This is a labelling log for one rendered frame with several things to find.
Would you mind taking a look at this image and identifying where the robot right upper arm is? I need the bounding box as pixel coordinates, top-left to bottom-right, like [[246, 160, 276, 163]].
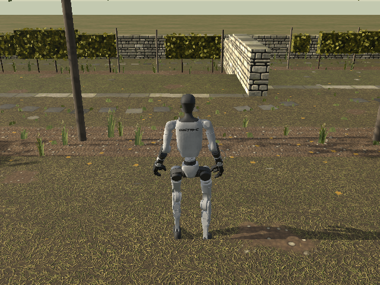
[[201, 119, 217, 152]]

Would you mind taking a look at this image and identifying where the robot left upper arm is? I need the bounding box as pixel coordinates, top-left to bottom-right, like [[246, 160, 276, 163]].
[[162, 120, 176, 153]]

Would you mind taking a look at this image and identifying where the robot right forearm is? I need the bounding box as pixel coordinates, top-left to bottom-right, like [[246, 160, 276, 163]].
[[211, 143, 223, 166]]

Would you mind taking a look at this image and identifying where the left robot hand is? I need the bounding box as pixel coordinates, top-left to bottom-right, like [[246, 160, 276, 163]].
[[153, 162, 166, 176]]

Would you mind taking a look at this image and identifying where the left robot foot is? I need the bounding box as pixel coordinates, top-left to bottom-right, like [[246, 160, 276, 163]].
[[173, 225, 181, 239]]

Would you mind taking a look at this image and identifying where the robot torso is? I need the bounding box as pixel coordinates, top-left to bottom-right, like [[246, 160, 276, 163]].
[[175, 117, 203, 178]]

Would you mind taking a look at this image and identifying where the robot left forearm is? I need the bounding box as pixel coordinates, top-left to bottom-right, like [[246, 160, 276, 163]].
[[155, 145, 167, 167]]

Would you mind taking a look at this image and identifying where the right robot hand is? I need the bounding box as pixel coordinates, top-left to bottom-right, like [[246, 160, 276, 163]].
[[210, 165, 224, 178]]

